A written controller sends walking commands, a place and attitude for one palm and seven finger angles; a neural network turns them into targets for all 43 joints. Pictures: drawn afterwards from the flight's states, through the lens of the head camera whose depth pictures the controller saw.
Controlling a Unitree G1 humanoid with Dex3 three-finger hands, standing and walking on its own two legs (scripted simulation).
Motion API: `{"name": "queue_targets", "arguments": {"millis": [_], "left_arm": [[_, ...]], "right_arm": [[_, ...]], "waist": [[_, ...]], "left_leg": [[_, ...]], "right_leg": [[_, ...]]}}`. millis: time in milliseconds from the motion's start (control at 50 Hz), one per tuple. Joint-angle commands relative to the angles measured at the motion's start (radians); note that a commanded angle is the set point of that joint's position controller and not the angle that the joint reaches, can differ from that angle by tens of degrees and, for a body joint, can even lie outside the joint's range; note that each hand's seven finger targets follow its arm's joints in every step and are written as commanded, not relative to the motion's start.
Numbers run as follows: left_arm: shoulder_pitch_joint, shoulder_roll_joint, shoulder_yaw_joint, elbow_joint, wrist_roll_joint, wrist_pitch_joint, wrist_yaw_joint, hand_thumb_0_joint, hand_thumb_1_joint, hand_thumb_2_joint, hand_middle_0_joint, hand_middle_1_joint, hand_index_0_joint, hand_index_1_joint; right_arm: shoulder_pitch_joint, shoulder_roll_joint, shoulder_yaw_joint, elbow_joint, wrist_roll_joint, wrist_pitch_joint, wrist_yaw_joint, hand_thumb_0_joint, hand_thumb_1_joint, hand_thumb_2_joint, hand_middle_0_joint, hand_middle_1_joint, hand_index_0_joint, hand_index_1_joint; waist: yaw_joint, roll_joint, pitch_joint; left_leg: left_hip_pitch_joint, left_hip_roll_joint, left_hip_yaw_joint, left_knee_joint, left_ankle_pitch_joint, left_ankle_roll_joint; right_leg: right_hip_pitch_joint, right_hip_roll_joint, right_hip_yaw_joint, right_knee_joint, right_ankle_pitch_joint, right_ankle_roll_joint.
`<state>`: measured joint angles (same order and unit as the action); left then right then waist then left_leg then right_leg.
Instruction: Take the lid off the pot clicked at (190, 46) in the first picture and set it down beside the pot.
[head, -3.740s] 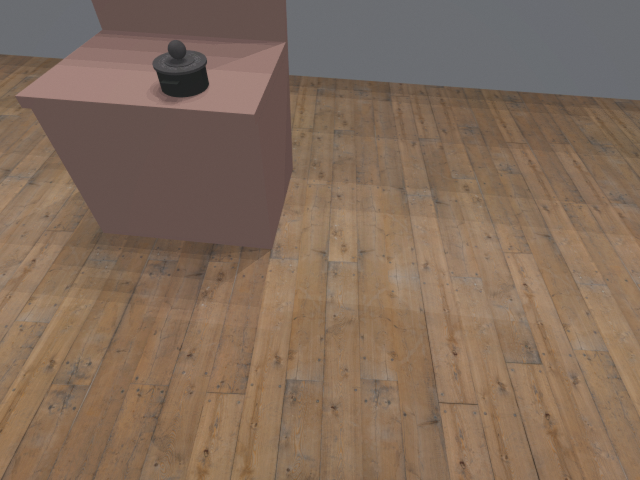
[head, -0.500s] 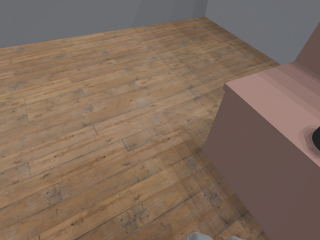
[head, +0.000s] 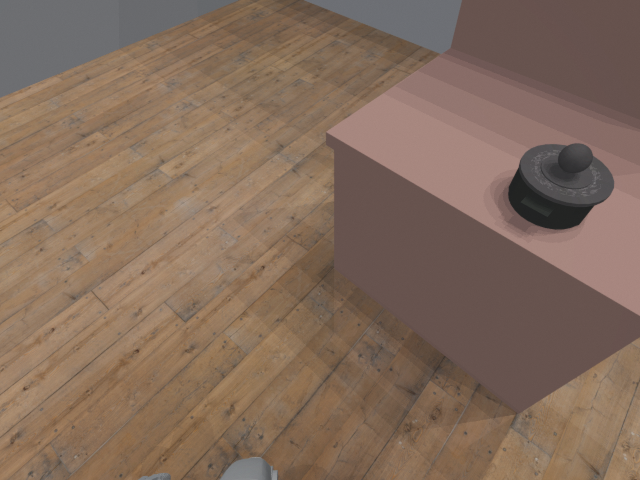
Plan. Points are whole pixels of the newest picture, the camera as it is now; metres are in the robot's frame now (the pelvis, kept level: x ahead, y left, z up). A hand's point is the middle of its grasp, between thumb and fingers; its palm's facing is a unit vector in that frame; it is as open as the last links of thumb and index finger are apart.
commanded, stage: turn to face it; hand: left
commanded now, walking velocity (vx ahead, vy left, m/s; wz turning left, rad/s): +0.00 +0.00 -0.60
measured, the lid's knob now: (575, 158) +0.65 -0.43 -0.01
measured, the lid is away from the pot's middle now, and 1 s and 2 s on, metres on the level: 0.00 0.00 0.00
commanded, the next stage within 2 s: take the last steps up to it in 1.08 s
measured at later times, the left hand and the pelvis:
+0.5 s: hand (199, 454) +0.17 +0.19 -0.16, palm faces -0.30 -0.92 -0.25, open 7.3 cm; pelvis +0.01 +0.02 -0.01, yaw -19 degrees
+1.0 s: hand (239, 418) +0.22 +0.15 -0.17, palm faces -0.51 -0.83 -0.21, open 7.3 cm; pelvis +0.03 +0.02 +0.00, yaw -34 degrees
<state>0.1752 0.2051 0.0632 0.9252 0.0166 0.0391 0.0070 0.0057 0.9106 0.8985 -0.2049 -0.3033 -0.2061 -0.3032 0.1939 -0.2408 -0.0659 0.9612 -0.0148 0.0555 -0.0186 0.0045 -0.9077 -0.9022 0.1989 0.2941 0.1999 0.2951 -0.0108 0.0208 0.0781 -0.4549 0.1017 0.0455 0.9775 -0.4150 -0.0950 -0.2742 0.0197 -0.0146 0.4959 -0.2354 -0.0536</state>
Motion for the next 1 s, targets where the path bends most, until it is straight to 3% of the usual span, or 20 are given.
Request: {"name": "queue_targets", "arguments": {"millis": [0, 60, 120, 140, 160, 180, 260, 400, 460, 480, 500, 520, 560, 620, 780, 840, 880, 900, 940, 980], "left_arm": [[0.016, 0.217, 0.061, -0.065, 0.005, -0.020, 0.001, 0.000, 0.900, 0.900, -0.200, -0.300, -0.200, -0.300], [-0.020, 0.230, 0.066, -0.081, 0.007, -0.011, -0.001, 0.000, 0.900, 0.900, -0.200, -0.300, -0.200, -0.300], [-0.069, 0.210, 0.063, -0.100, -0.005, 0.000, -0.006, 0.000, 0.900, 0.900, -0.200, -0.300, -0.200, -0.300], [-0.068, 0.163, 0.056, -0.117, -0.011, 0.002, -0.009, 0.000, 0.900, 0.900, -0.200, -0.300, -0.200, -0.300], [-0.033, 0.111, 0.046, -0.138, -0.015, 0.003, -0.022, 0.000, 0.900, 0.900, -0.200, -0.300, -0.200, -0.300], [-0.044, 0.143, 0.051, -0.139, 0.001, 0.004, -0.026, 0.000, 0.900, 0.900, -0.200, -0.300, -0.200, -0.300], [-0.036, 0.128, 0.053, -0.107, 0.002, 0.015, -0.047, 0.000, 0.900, 0.900, -0.200, -0.300, -0.200, -0.300], [-0.099, 0.089, 0.029, -0.141, -0.003, 0.009, -0.052, 0.000, 0.900, 0.900, -0.200, -0.300, -0.200, -0.300], [-0.022, 0.113, 0.036, -0.120, -0.003, -0.006, -0.049, 0.000, 0.900, 0.900, -0.200, -0.300, -0.200, -0.300], [0.053, 0.166, 0.045, -0.099, 0.000, -0.018, -0.042, 0.000, 0.900, 0.900, -0.200, -0.300, -0.200, -0.300], [0.115, 0.300, 0.070, -0.082, 0.009, -0.030, -0.024, 0.000, 0.900, 0.900, -0.200, -0.300, -0.200, -0.300], [0.174, 0.329, 0.078, -0.071, -0.009, -0.022, -0.008, 0.000, 0.900, 0.900, -0.200, -0.300, -0.200, -0.300], [0.086, 0.272, 0.076, -0.081, -0.008, -0.017, 0.009, 0.000, 0.900, 0.900, -0.200, -0.300, -0.200, -0.300], [-0.036, 0.213, 0.051, -0.113, -0.001, -0.017, 0.006, 0.000, 0.900, 0.900, -0.200, -0.300, -0.200, -0.300], [-0.046, 0.239, 0.055, -0.097, 0.006, -0.009, -0.001, 0.000, 0.900, 0.900, -0.200, -0.300, -0.200, -0.300], [-0.066, 0.207, 0.047, -0.097, -0.007, -0.002, -0.003, 0.000, 0.900, 0.900, -0.200, -0.300, -0.200, -0.300], [-0.014, 0.115, 0.032, -0.124, -0.014, 0.003, -0.016, 0.000, 0.900, 0.900, -0.200, -0.300, -0.200, -0.300], [-0.031, 0.145, 0.037, -0.113, 0.001, 0.009, -0.015, 0.000, 0.900, 0.900, -0.200, -0.300, -0.200, -0.300], [-0.026, 0.152, 0.047, -0.088, 0.004, 0.006, -0.027, 0.000, 0.900, 0.900, -0.200, -0.300, -0.200, -0.300], [-0.007, 0.114, 0.036, -0.070, 0.002, 0.010, -0.031, 0.000, 0.900, 0.900, -0.200, -0.300, -0.200, -0.300]], "right_arm": [[-0.030, -0.059, -0.005, -0.099, 0.002, -0.030, -0.006, 0.000, -0.900, -0.900, 0.200, 0.300, 0.200, 0.300], [-0.007, -0.062, -0.004, -0.111, 0.009, -0.038, -0.011, 0.000, -0.900, -0.900, 0.200, 0.300, 0.200, 0.300], [0.085, -0.080, -0.006, -0.091, 0.010, -0.051, -0.019, 0.000, -0.900, -0.900, 0.200, 0.300, 0.200, 0.300], [0.121, -0.132, -0.014, -0.093, 0.006, -0.060, -0.021, 0.000, -0.900, -0.900, 0.200, 0.300, 0.200, 0.300], [0.098, -0.229, -0.028, -0.117, -0.006, -0.059, -0.019, 0.000, -0.900, -0.900, 0.200, 0.300, 0.200, 0.300], [0.080, -0.237, -0.028, -0.134, -0.010, -0.055, -0.018, 0.000, -0.900, -0.900, 0.200, 0.300, 0.200, 0.300], [-0.039, -0.145, -0.008, -0.165, -0.014, -0.061, -0.019, 0.000, -0.900, -0.900, 0.200, 0.300, 0.200, 0.300], [0.062, -0.195, -0.038, -0.116, -0.014, -0.053, -0.003, 0.000, -0.900, -0.900, 0.200, 0.300, 0.200, 0.300], [0.044, -0.200, -0.043, -0.114, -0.009, -0.047, 0.004, 0.000, -0.900, -0.900, 0.200, 0.300, 0.200, 0.300], [0.048, -0.178, -0.039, -0.121, -0.001, -0.046, 0.007, 0.000, -0.900, -0.900, 0.200, 0.300, 0.200, 0.300], [0.030, -0.091, -0.014, -0.168, 0.004, -0.043, 0.013, 0.000, -0.900, -0.900, 0.200, 0.300, 0.200, 0.300], [-0.044, -0.105, -0.008, -0.201, 0.004, -0.032, -0.002, 0.000, -0.900, -0.900, 0.200, 0.300, 0.200, 0.300], [-0.067, -0.110, -0.007, -0.181, 0.006, -0.028, -0.016, 0.000, -0.900, -0.900, 0.200, 0.300, 0.200, 0.300], [-0.014, -0.094, -0.005, -0.132, 0.000, -0.022, -0.007, 0.000, -0.900, -0.900, 0.200, 0.300, 0.200, 0.300], [0.024, -0.081, 0.002, -0.124, 0.007, -0.034, -0.008, 0.000, -0.900, -0.900, 0.200, 0.300, 0.200, 0.300], [0.112, -0.094, 0.002, -0.093, 0.008, -0.050, -0.015, 0.000, -0.900, -0.900, 0.200, 0.300, 0.200, 0.300], [0.104, -0.234, -0.016, -0.122, -0.010, -0.055, -0.014, 0.000, -0.900, -0.900, 0.200, 0.300, 0.200, 0.300], [0.092, -0.222, -0.015, -0.120, -0.011, -0.056, -0.019, 0.000, -0.900, -0.900, 0.200, 0.300, 0.200, 0.300], [0.017, -0.158, 0.003, -0.139, -0.013, -0.060, -0.022, 0.000, -0.900, -0.900, 0.200, 0.300, 0.200, 0.300], [0.006, -0.138, 0.007, -0.128, -0.015, -0.062, -0.021, 0.000, -0.900, -0.900, 0.200, 0.300, 0.200, 0.300]], "waist": [[0.035, -0.160, -0.144], [0.020, -0.175, -0.144], [-0.031, -0.141, -0.153], [-0.046, 0.018, -0.174], [-0.020, 0.294, -0.142], [-0.032, 0.244, -0.119], [0.016, 0.141, -0.065], [-0.043, 0.197, -0.105], [0.005, 0.166, -0.133], [0.043, 0.051, -0.176], [0.075, -0.303, -0.180], [0.115, -0.270, -0.196], [0.076, -0.258, -0.163], [0.009, -0.154, -0.143], [0.003, -0.168, -0.137], [-0.034, -0.115, -0.148], [-0.015, 0.302, -0.121], [-0.033, 0.288, -0.111], [0.008, 0.138, -0.057], [0.017, 0.101, -0.075]], "left_leg": [[-0.020, -0.027, -0.003, -0.118, -0.001, -0.006], [0.075, -0.049, -0.002, -0.252, -0.005, 0.008], [0.304, -0.057, 0.015, -0.546, 0.183, 0.027], [0.396, 0.073, -0.122, -0.677, 0.191, 0.068], [0.438, 0.315, -0.362, -0.739, 0.290, 0.171], [0.341, 0.399, -0.394, -0.741, 0.282, 0.244], [0.287, 0.227, -0.081, -0.667, 0.478, 0.211], [0.386, 0.254, 0.042, -0.566, 0.637, 0.210], [0.326, 0.233, 0.111, -0.437, 0.583, 0.144], [0.218, 0.198, 0.148, -0.277, 0.475, 0.088], [-0.117, 0.055, 0.189, -0.046, -0.094, 0.020], [-0.162, 0.016, 0.032, 0.109, -0.250, 0.018], [-0.197, 0.037, -0.059, 0.197, -0.154, 0.023], [-0.070, 0.025, -0.022, 0.091, -0.027, 0.004], [0.091, -0.047, 0.008, -0.251, 0.016, 0.020], [0.288, -0.040, 0.002, -0.543, 0.207, 0.039], [0.382, 0.312, -0.360, -0.726, 0.325, 0.198], [0.307, 0.361, -0.394, -0.756, 0.291, 0.235], [0.222, 0.272, -0.262, -0.731, 0.315, 0.242], [0.281, 0.201, -0.114, -0.696, 0.440, 0.223]], "right_leg": [[0.160, -0.231, 0.286, -0.126, 0.405, -0.141], [0.104, -0.221, 0.327, -0.100, 0.393, -0.129], [-0.029, -0.148, 0.320, -0.012, 0.299, -0.046], [-0.122, -0.058, 0.248, 0.114, 0.139, 0.006], [-0.312, 0.058, 0.099, 0.332, -0.271, 0.069], [-0.303, 0.013, 0.072, 0.537, -0.362, 0.084], [-0.280, -0.046, 0.028, 0.668, -0.218, 0.111], [-0.144, -0.039, -0.088, 0.287, -0.223, 0.099], [0.037, -0.013, -0.118, 0.032, -0.041, 0.069], [0.212, -0.072, -0.035, -0.095, 0.108, 0.036], [0.405, -0.348, 0.344, -0.161, 0.437, -0.075], [0.341, -0.442, 0.404, -0.131, 0.659, -0.173], [0.287, -0.358, 0.363, -0.128, 0.529, -0.188], [0.157, -0.257, 0.214, -0.121, 0.473, -0.143], [0.092, -0.219, 0.297, -0.105, 0.368, -0.130], [0.004, -0.153, 0.272, 0.000, 0.295, -0.053], [-0.260, 0.047, 0.060, 0.331, -0.275, 0.055], [-0.257, 0.014, 0.085, 0.519, -0.350, 0.073], [-0.244, -0.024, 0.074, 0.654, -0.262, 0.079], [-0.238, -0.035, 0.041, 0.617, -0.204, 0.093]]}}
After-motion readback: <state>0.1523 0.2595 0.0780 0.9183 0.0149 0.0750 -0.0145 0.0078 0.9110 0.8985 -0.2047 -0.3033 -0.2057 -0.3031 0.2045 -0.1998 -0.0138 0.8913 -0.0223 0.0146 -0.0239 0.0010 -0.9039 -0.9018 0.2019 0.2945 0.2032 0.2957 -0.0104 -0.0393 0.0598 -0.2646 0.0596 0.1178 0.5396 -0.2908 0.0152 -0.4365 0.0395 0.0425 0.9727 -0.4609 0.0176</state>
